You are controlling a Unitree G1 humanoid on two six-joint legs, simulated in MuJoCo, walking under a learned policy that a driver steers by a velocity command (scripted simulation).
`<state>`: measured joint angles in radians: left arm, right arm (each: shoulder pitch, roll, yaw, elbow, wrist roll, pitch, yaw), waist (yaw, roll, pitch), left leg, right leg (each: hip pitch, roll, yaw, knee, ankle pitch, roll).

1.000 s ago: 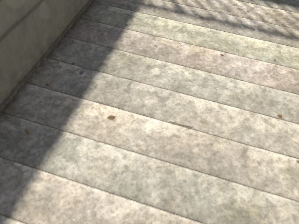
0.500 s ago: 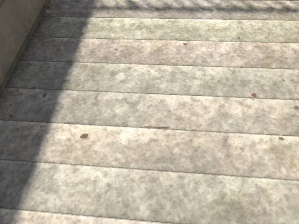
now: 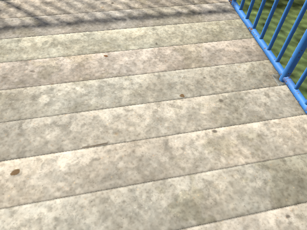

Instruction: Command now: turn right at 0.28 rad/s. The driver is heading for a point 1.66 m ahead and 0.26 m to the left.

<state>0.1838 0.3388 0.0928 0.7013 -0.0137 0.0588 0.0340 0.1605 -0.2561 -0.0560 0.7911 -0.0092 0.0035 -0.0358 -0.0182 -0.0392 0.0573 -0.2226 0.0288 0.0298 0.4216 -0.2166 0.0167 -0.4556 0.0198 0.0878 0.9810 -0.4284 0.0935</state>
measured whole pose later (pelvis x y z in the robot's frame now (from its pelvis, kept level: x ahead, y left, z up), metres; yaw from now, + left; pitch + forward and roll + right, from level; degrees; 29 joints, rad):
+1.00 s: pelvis +0.01 -0.04 -0.01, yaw -2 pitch -2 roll +0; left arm 0.20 0.25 0.03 0.97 0.00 0.01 0.02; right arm 0.20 -0.25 -0.03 1.07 0.00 0.00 -0.04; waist -0.02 0.00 0.04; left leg -0.17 0.06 0.01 0.46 -0.26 -0.05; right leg -0.17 0.02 0.02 0.48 -0.28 -0.02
